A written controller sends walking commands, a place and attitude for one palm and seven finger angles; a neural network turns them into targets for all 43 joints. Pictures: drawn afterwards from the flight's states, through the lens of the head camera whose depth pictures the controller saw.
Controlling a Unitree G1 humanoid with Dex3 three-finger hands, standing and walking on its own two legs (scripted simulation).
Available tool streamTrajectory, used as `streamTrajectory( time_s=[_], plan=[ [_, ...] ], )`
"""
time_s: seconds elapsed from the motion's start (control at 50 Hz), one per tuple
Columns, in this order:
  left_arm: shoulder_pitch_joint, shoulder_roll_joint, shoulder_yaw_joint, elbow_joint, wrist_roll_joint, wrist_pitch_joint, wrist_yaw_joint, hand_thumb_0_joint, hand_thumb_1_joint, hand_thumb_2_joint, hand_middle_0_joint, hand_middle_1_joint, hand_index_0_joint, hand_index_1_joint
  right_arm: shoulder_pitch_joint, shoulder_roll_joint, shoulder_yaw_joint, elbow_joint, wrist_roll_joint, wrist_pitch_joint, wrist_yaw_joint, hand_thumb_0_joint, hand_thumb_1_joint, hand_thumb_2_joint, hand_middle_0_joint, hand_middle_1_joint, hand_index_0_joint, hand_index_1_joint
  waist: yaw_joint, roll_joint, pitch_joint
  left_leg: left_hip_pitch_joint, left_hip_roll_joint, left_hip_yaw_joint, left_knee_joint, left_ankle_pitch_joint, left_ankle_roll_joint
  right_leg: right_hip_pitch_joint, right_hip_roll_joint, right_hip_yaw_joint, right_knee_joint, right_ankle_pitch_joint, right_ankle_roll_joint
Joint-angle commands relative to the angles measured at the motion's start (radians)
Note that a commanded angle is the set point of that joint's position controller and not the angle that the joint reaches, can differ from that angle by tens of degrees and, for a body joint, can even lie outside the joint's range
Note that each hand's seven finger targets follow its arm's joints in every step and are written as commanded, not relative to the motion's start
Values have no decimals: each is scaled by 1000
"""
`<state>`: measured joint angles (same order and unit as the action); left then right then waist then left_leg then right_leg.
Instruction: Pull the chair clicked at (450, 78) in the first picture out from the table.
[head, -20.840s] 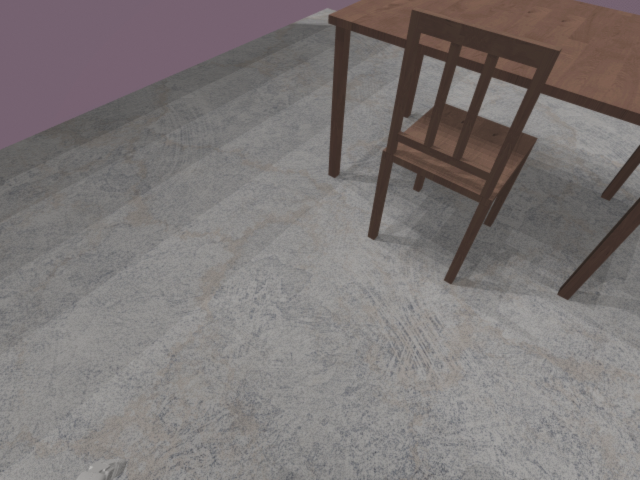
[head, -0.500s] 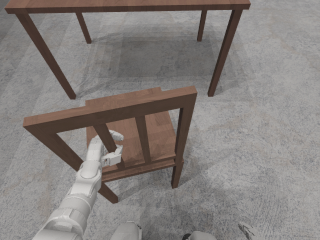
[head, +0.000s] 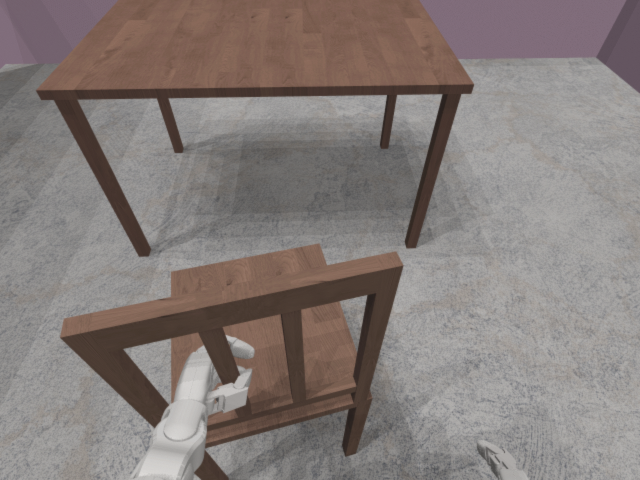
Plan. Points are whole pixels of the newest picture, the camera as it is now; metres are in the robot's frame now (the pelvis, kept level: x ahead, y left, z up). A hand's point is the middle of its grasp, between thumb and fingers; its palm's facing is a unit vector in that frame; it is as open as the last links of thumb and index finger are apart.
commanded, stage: stop walking, hand still on the chair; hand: left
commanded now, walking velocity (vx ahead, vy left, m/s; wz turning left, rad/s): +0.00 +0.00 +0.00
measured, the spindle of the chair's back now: (229, 375) +0.28 +0.15 -0.08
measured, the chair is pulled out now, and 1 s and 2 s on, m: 0.59 0.59 0.59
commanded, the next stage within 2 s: open the thumb and straighten the fingers in 0.28 s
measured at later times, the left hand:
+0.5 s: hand (238, 385) +0.26 +0.13 -0.07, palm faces +0.02 -0.99 -0.14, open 5.9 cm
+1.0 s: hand (232, 388) +0.26 +0.14 -0.07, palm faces +0.02 -0.99 -0.17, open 16.0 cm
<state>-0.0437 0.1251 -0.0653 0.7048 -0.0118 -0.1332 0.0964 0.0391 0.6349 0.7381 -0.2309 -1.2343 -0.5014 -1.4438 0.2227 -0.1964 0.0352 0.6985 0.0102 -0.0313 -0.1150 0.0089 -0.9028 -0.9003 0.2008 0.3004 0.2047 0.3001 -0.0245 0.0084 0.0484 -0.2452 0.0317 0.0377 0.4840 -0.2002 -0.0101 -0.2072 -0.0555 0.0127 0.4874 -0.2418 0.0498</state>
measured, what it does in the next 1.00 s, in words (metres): stands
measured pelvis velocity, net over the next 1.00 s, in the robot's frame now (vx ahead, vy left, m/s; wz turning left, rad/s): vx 0.04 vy -0.02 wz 0.05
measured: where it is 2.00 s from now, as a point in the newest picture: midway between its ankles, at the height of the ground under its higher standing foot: outside the picture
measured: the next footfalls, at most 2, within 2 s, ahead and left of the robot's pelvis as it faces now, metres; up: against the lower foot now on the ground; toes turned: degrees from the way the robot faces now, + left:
none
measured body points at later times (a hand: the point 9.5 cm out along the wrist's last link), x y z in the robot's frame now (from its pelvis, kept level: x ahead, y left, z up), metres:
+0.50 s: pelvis +0.02 -0.01 +0.00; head +0.04 -0.01 +0.45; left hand +0.25 +0.18 -0.05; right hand +0.17 -0.26 -0.10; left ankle +0.04 +0.13 -0.74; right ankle +0.01 -0.15 -0.74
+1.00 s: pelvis +0.04 -0.02 -0.04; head +0.08 -0.04 +0.41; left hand +0.25 +0.19 -0.06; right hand +0.21 -0.25 -0.13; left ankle +0.04 +0.13 -0.74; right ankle +0.01 -0.15 -0.74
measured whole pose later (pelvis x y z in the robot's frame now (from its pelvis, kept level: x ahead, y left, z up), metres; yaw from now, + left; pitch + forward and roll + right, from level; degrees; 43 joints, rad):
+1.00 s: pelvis +0.04 -0.02 -0.04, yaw +3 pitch +10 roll +0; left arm 0.24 0.19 -0.01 0.18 -0.07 0.09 -0.02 0.00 -0.51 0.21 -0.17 -0.53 -0.19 -0.53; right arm 0.25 -0.24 0.02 0.55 0.02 -0.17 -0.06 0.01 -0.90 -0.90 0.20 0.30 0.21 0.30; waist -0.03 0.06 -0.10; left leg -0.61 0.04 -0.03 0.85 -0.40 -0.04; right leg -0.55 -0.06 -0.04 0.86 -0.48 0.02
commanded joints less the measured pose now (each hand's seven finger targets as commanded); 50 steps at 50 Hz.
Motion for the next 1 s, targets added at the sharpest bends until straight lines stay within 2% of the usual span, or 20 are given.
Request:
streamTrajectory(
  time_s=[0.0, 0.04, 0.2, 0.34, 0.36, 0.38, 0.4, 0.44, 0.46, 0.52, 0.56, 0.6, 0.62, 0.68, 0.74, 0.78, 0.86, 0.88, 0.96, 0.98],
  plan=[
    [-191, 114, 32, -247, 16, -50, 4, 0, 900, 900, -500, -1450, -500, -1450, -66, -133, -37, -133, -3, -51, -8, 0, -900, -900, 200, 300, 200, 300, 13, 40, -223, 145, 98, -91, -103, 169, 41, 9, -24, 9, -70, 134, -50],
    [-170, 120, 29, -256, 15, -45, 4, 0, 900, 900, -500, -1450, -500, -1450, -68, -136, -37, -130, -3, -52, -8, 0, -900, -900, 200, 300, 200, 300, 10, 64, -214, 142, 93, -81, -104, 179, 39, 6, -29, 9, -78, 142, -51],
    [-134, 110, 28, -281, 12, -31, 5, 0, 900, 900, -500, -1450, -500, -1450, -82, -123, -33, -141, -6, -39, -9, 0, -900, -900, 200, 300, 200, 300, 9, 5, -225, 161, 86, -66, -88, 187, 34, 11, -38, 15, -93, 186, -54],
    [-98, 119, 29, -298, 2, -21, 3, 0, 900, 900, -500, -1450, -500, -1450, -90, -125, -36, -143, 2, -27, -13, 0, -900, -900, 200, 300, 200, 300, 5, 11, -207, 165, 80, -58, -80, 203, 33, 16, -49, 17, -113, 223, -57],
    [-53, 140, 58, -343, 3, -23, 7, 0, 900, 900, -500, -1450, -500, -1450, -92, -124, -39, -157, -1, -25, -11, 0, -900, -900, 200, 300, 200, 300, 11, 18, -215, 164, 81, -60, -82, 199, 32, 26, -49, 20, -112, 217, -58],
    [21, 53, 14, -249, -45, 20, -28, 0, 779, 842, -500, -1450, -500, -1450, -60, -157, -58, -151, 40, -36, 38, 0, -900, -900, 200, 300, 200, 300, -41, -109, -182, 32, 40, -24, -54, 103, 19, -32, -9, -78, -54, 162, -47],
    [-36, 99, 51, -338, -50, 10, -50, 0, 658, 783, -500, -1450, -500, -1450, -78, -166, -64, -171, 42, -44, 59, 0, -900, -900, 200, 300, 200, 300, -22, -131, -186, -17, 34, -22, -34, 79, 23, -43, 0, -76, -30, 158, -50],
    [24, 120, 54, -424, -50, -2, -75, 0, 417, 667, -500, -1450, -500, -1450, -91, -156, -73, -203, 42, -72, 79, 0, -900, -900, 200, 300, 200, 300, -10, 5, -205, -38, 17, -10, 8, 29, 24, -74, 3, -65, 2, 108, -58],
    [8, 100, 34, -484, -50, -5, -82, 0, 296, 608, -500, -1450, -500, -1450, -91, -150, -68, -220, 41, -86, 86, 0, -900, -900, 200, 300, 200, 300, -15, 38, -226, -45, 11, -8, 25, 18, 24, -95, 7, -71, 17, 88, -58],
    [18, 108, 37, -522, -41, 10, -86, 0, -67, 433, -500, -1450, -500, -1450, -84, -153, -69, -240, 35, -114, 89, 0, -900, -900, 200, 300, 200, 300, -17, 74, -246, -83, 4, -13, 79, -3, 23, -162, 16, -74, 71, 56, -59],
    [73, 115, 54, -528, -49, 39, -83, 0, -308, 317, -500, -1450, -500, -1450, -69, -161, -72, -252, 34, -128, 87, 0, -900, -900, 200, 300, 200, 300, -12, 6, -264, -115, 2, -20, 107, -6, 26, -179, 20, -79, 97, 56, -54],
    [64, 170, 112, -542, -49, 60, -79, 0, -550, 200, -450, -1305, -450, -1305, -62, -172, -76, -257, 31, -137, 80, 0, -900, -900, 200, 300, 200, 300, -9, -10, -293, -137, -3, -20, 139, 4, 27, -198, 21, -74, 129, 77, -50],
    [83, 150, 96, -564, -49, 71, -84, 0, -550, 200, -425, -1232, -425, -1232, -62, -169, -74, -268, 29, -142, 77, 0, -900, -900, 200, 300, 200, 300, -3, 23, -311, -140, -7, -14, 151, 10, 27, -202, 20, -75, 144, 82, -50],
    [143, 172, 126, -594, -56, 101, -90, 0, -550, 200, -350, -1015, -350, -1015, -50, -171, -73, -277, 27, -155, 69, 0, -900, -900, 200, 300, 200, 300, -3, -1, -328, -163, -8, -18, 184, 34, 27, -215, 22, -78, 176, 110, -50],
    [131, 157, 98, -648, -64, 119, -100, 0, -550, 200, -275, -798, -275, -798, -41, -174, -72, -287, 25, -171, 60, 0, -900, -900, 200, 300, 200, 300, -23, -46, -325, -178, -9, -24, 220, 54, 33, -239, 23, -79, 195, 142, -43],
    [124, 164, 105, -675, -65, 130, -107, 0, -550, 200, -225, -652, -225, -652, -30, -175, -70, -288, 23, -180, 53, 0, -900, -900, 200, 300, 200, 300, -28, -28, -338, -181, -14, -23, 240, 58, 34, -254, 24, -79, 209, 148, -39],
    [161, 168, 109, -730, -63, 147, -114, 0, -550, 200, -125, -363, -125, -363, -14, -171, -70, -297, 20, -196, 43, 0, -900, -900, 200, 300, 200, 300, -24, -28, -369, -177, -17, -25, 269, 107, 35, -253, 22, -82, 234, 200, -39],
    [235, 184, 141, -670, -61, 160, -115, 0, -550, 200, -100, -290, -100, -290, -10, -170, -71, -292, 19, -192, 42, 0, -900, -900, 200, 300, 200, 300, -15, -42, -344, -202, -18, -25, 276, 109, 32, -265, 25, -87, 243, 200, -39],
    [193, 158, 90, -758, -51, 170, -124, 0, -550, 200, 0, 0, 0, 0, -4, -169, -66, -312, 17, -195, 41, 0, -900, -900, 200, 300, 200, 300, -29, -4, -357, -201, -22, -30, 294, 114, 34, -285, 21, -89, 259, 197, -39],
    [207, 166, 100, -762, -53, 174, -120, 0, -550, 200, 0, 0, 0, 0, -5, -169, -67, -314, 17, -196, 39, 0, -900, -900, 200, 300, 200, 300, -27, -17, -358, -201, -20, -32, 298, 116, 34, -287, 22, -90, 260, 196, -38]
  ],
)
